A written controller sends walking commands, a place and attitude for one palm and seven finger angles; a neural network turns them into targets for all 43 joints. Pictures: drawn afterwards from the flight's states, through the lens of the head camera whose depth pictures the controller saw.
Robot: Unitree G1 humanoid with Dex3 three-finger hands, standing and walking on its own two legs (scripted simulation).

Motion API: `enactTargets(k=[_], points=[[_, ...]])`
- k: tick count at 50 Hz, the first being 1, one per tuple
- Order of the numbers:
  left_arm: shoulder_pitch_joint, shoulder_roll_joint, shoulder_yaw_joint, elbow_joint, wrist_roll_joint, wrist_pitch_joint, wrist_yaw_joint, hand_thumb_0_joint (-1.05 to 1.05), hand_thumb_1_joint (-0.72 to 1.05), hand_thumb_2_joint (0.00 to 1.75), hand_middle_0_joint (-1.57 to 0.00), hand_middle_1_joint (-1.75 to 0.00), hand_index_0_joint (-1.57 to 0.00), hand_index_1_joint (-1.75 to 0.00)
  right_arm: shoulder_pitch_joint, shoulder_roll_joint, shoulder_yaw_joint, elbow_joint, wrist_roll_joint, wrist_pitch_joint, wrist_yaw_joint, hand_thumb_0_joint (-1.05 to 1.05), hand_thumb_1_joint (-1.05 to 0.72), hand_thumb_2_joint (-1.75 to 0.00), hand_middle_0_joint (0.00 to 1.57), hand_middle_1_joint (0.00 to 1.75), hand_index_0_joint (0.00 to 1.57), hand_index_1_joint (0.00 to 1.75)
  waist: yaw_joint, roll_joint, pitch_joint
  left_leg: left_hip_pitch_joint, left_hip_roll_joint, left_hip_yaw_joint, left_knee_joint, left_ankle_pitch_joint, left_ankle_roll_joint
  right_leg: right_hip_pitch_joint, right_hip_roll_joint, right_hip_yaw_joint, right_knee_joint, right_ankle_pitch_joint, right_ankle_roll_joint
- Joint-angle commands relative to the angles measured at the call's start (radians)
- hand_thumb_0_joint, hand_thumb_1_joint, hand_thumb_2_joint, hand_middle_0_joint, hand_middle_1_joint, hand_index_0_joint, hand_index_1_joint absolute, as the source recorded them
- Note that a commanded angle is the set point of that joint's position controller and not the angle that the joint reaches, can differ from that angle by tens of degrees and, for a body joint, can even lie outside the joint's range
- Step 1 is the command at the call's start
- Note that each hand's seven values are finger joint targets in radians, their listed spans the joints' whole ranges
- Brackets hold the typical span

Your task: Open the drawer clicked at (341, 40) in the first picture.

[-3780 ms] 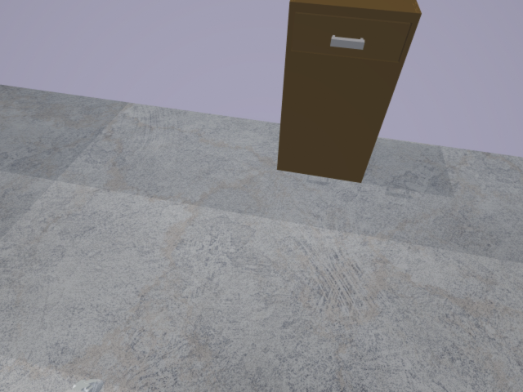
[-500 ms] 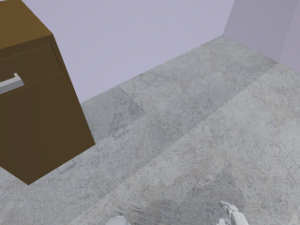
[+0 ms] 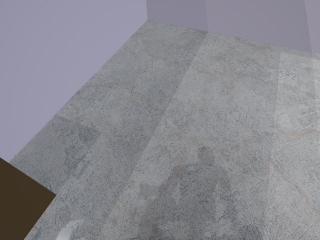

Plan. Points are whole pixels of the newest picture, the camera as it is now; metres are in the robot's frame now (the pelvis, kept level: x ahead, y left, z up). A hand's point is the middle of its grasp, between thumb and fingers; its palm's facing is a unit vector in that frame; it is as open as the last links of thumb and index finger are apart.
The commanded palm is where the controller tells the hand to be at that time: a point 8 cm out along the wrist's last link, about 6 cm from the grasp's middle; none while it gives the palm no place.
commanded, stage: walk to a spot facing it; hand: left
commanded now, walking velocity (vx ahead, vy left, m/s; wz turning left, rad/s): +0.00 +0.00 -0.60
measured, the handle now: out of the picture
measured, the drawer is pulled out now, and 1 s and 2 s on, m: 0.00 0.00 0.00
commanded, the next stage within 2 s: turn to face it in 1.64 s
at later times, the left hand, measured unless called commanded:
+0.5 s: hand (89, 236) +0.15 +0.21 -0.16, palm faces -0.23 -0.96 -0.18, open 7.4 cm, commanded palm none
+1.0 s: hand (124, 219) +0.19 +0.11 -0.14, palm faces -0.53 -0.80 -0.28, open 7.4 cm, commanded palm none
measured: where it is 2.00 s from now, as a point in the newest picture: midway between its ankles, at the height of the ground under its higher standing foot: outside the picture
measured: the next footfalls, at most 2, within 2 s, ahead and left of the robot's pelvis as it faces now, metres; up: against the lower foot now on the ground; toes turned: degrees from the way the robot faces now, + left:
left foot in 0.40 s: +0.08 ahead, +0.13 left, +0.00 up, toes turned -7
right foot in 0.86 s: -0.04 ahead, -0.09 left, +0.00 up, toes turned -37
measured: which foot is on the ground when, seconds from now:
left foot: down 0.00-0.00, up 0.02-0.38, down 0.40-0.86, up 0.88-1.00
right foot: down 0.00-0.40, up 0.42-0.84, down 0.86-1.00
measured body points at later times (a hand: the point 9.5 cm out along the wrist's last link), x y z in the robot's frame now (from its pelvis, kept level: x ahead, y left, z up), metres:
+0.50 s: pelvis +0.01 +0.04 +0.01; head +0.05 +0.07 +0.46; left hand +0.17 +0.26 -0.14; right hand +0.03 -0.22 -0.11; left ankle +0.04 +0.13 -0.72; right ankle -0.03 -0.09 -0.66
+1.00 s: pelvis -0.01 +0.01 +0.01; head +0.01 -0.03 +0.46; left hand +0.22 +0.16 -0.12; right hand -0.13 -0.23 -0.15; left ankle +0.05 +0.14 -0.65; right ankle -0.07 -0.07 -0.72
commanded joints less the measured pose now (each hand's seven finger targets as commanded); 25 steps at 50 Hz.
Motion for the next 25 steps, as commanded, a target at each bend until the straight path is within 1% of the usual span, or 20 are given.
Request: enactTargets(k=[1,2,3,4,6,8,9,12,13,14,16,17,18,19,20,21,22,23,24,25], points=[[0.224,0.266,0.057,-0.009,-0.020,-0.036,0.042,0.00,0.90,0.90,-0.20,-0.30,-0.20,-0.30,-0.087,-0.066,-0.002,-0.152,0.014,-0.004,-0.016,0.00,-0.90,-0.90,0.20,0.30,0.20,0.30,0.135,-0.280,-0.213,-0.366,-0.067,-0.315,0.495,-0.273,-0.049,0.330,-0.352,0.473,-0.243,0.701,-0.214],[0.149,0.246,0.055,-0.021,-0.017,-0.034,0.046,0.00,0.90,0.90,-0.20,-0.30,-0.20,-0.30,-0.090,-0.066,-0.002,-0.142,0.014,-0.004,-0.021,0.00,-0.90,-0.90,0.20,0.30,0.20,0.30,0.105,-0.263,-0.194,-0.399,-0.064,-0.350,0.526,-0.218,-0.051,0.326,-0.314,0.447,-0.241,0.609,-0.212],[0.080,0.206,0.041,-0.040,-0.016,-0.031,0.047,0.00,0.90,0.90,-0.20,-0.30,-0.20,-0.30,-0.088,-0.077,-0.004,-0.127,0.010,-0.001,-0.021,0.00,-0.90,-0.90,0.20,0.30,0.20,0.30,0.079,-0.210,-0.164,-0.379,-0.056,-0.363,0.515,-0.139,-0.057,0.282,-0.265,0.370,-0.237,0.558,-0.189],[0.038,0.179,0.029,-0.049,-0.017,-0.030,0.044,0.00,0.90,0.90,-0.20,-0.30,-0.20,-0.30,-0.080,-0.080,-0.005,-0.112,0.006,0.002,-0.019,0.00,-0.90,-0.90,0.20,0.30,0.20,0.30,0.057,-0.161,-0.147,-0.331,-0.061,-0.357,0.489,-0.081,-0.063,0.220,-0.217,0.316,-0.234,0.559,-0.166],[-0.009,0.176,0.025,-0.056,-0.014,-0.032,0.041,0.00,0.90,0.90,-0.20,-0.30,-0.20,-0.30,-0.029,-0.074,-0.004,-0.092,0.005,0.009,-0.019,0.00,-0.90,-0.90,0.20,0.30,0.20,0.30,0.027,-0.173,-0.140,-0.273,-0.079,-0.344,0.431,-0.035,-0.070,0.168,-0.178,0.266,-0.244,0.523,-0.149],[-0.001,0.179,0.025,-0.054,-0.012,-0.032,0.038,0.00,0.90,0.90,-0.20,-0.30,-0.20,-0.30,-0.028,-0.073,-0.003,-0.092,0.004,0.011,-0.019,0.00,-0.90,-0.90,0.20,0.30,0.20,0.30,0.032,-0.171,-0.129,-0.257,-0.101,-0.338,0.386,-0.025,-0.072,0.143,-0.167,0.295,-0.260,0.466,-0.157],[0.011,0.185,0.026,-0.050,-0.011,-0.030,0.036,0.00,0.90,0.90,-0.20,-0.30,-0.20,-0.30,-0.049,-0.075,-0.003,-0.100,0.006,0.010,-0.019,0.00,-0.90,-0.90,0.20,0.30,0.20,0.30,0.043,-0.161,-0.122,-0.247,-0.109,-0.338,0.353,-0.034,-0.072,0.131,-0.170,0.324,-0.265,0.434,-0.165],[0.016,0.200,0.031,-0.050,-0.007,-0.025,0.032,0.00,0.90,0.90,-0.20,-0.30,-0.20,-0.30,-0.074,-0.069,0.001,-0.120,0.010,0.004,-0.019,0.00,-0.90,-0.90,0.20,0.30,0.20,0.30,0.049,-0.158,-0.130,-0.212,-0.133,-0.335,0.236,-0.051,-0.065,0.137,-0.161,0.372,-0.263,0.372,-0.175],[0.017,0.205,0.032,-0.052,-0.007,-0.022,0.031,0.00,0.90,0.90,-0.20,-0.30,-0.20,-0.30,-0.084,-0.068,0.002,-0.126,0.013,0.002,-0.019,0.00,-0.90,-0.90,0.20,0.30,0.20,0.30,0.053,-0.175,-0.125,-0.190,-0.142,-0.333,0.195,-0.056,-0.061,0.122,-0.162,0.392,-0.264,0.361,-0.177],[0.009,0.209,0.034,-0.057,-0.006,-0.020,0.030,0.00,0.90,0.90,-0.20,-0.30,-0.20,-0.30,-0.079,-0.067,0.002,-0.130,0.015,0.000,-0.020,0.00,-0.90,-0.90,0.20,0.30,0.20,0.30,0.049,-0.185,-0.127,-0.159,-0.152,-0.332,0.153,-0.060,-0.055,0.106,-0.161,0.408,-0.262,0.343,-0.175],[-0.005,0.204,0.036,-0.061,-0.006,-0.015,0.030,0.00,0.90,0.90,-0.20,-0.30,-0.20,-0.30,-0.055,-0.065,0.003,-0.132,0.020,-0.008,-0.025,0.00,-0.90,-0.90,0.20,0.30,0.20,0.30,0.037,-0.185,-0.138,-0.085,-0.170,-0.328,0.019,-0.040,-0.044,0.088,-0.150,0.440,-0.225,0.377,-0.159],[-0.019,0.203,0.036,-0.065,-0.010,-0.010,0.029,0.00,0.90,0.90,-0.20,-0.30,-0.20,-0.30,-0.019,-0.063,0.002,-0.124,0.021,-0.012,-0.028,0.00,-0.90,-0.90,0.20,0.30,0.20,0.30,0.019,-0.190,-0.147,-0.016,-0.181,-0.317,-0.073,0.018,-0.039,0.051,-0.132,0.443,-0.200,0.361,-0.136],[-0.044,0.189,0.033,-0.071,-0.016,-0.005,0.028,0.00,0.90,0.90,-0.20,-0.30,-0.20,-0.30,0.034,-0.071,0.002,-0.108,0.022,-0.018,-0.032,0.00,-0.90,-0.90,0.20,0.30,0.20,0.30,-0.014,-0.163,-0.148,0.090,-0.176,-0.314,-0.203,0.105,-0.031,-0.014,-0.100,0.428,-0.160,0.303,-0.099],[-0.031,0.137,0.023,-0.090,-0.023,0.001,0.024,0.00,0.90,0.90,-0.20,-0.30,-0.20,-0.30,0.055,-0.125,-0.004,-0.106,0.016,-0.028,-0.035,0.00,-0.90,-0.90,0.20,0.30,0.20,0.30,-0.016,0.007,-0.154,0.184,-0.057,-0.445,-0.346,0.082,0.010,-0.129,-0.002,0.357,-0.045,0.137,-0.042],[0.002,0.077,0.015,-0.107,-0.027,0.004,0.011,0.00,0.90,0.90,-0.20,-0.30,-0.20,-0.30,0.033,-0.220,-0.020,-0.130,0.003,-0.030,-0.031,0.00,-0.90,-0.90,0.20,0.30,0.20,0.30,0.002,0.316,-0.122,0.200,0.197,-0.702,-0.463,0.116,0.101,-0.282,0.132,0.191,0.202,-0.220,0.026],[0.004,0.111,0.021,-0.104,-0.009,0.008,0.011,0.00,0.90,0.90,-0.20,-0.30,-0.20,-0.30,-0.012,-0.233,-0.018,-0.144,0.003,-0.027,-0.031,0.00,-0.90,-0.90,0.20,0.30,0.20,0.30,0.004,0.302,-0.100,0.089,0.297,-0.764,-0.483,0.063,0.156,-0.273,0.082,0.190,0.412,-0.290,0.046],[-0.006,0.132,0.037,-0.081,0.003,0.009,0.004,0.00,0.90,0.90,-0.20,-0.30,-0.20,-0.30,-0.058,-0.178,-0.009,-0.149,-0.001,-0.034,-0.035,0.00,-0.90,-0.90,0.20,0.30,0.20,0.30,0.019,0.202,-0.059,0.009,0.227,-0.694,-0.491,0.053,0.144,-0.248,0.069,0.204,0.511,-0.228,0.054],[0.025,0.128,0.045,-0.067,0.001,0.007,-0.006,0.00,0.90,0.90,-0.20,-0.30,-0.20,-0.30,-0.113,-0.155,0.001,-0.168,-0.002,-0.038,-0.035,0.00,-0.90,-0.90,0.20,0.30,0.20,0.30,0.054,0.148,-0.044,0.005,0.162,-0.575,-0.466,0.090,0.132,-0.244,0.055,0.177,0.577,-0.159,0.058],[0.043,0.115,0.043,-0.053,0.000,0.009,-0.013,0.00,0.90,0.90,-0.20,-0.30,-0.20,-0.30,-0.135,-0.137,0.003,-0.172,0.000,-0.041,-0.036,0.00,-0.90,-0.90,0.20,0.30,0.20,0.30,0.061,0.126,-0.057,0.034,0.119,-0.485,-0.444,0.164,0.122,-0.248,0.045,0.159,0.611,-0.111,0.069],[0.050,0.104,0.040,-0.046,-0.003,0.012,-0.016,0.00,0.90,0.90,-0.20,-0.30,-0.20,-0.30,-0.123,-0.129,0.003,-0.169,0.002,-0.043,-0.037,0.00,-0.90,-0.90,0.20,0.30,0.20,0.30,0.056,0.129,-0.069,0.070,0.091,-0.423,-0.424,0.240,0.118,-0.250,0.039,0.147,0.620,-0.086,0.077]])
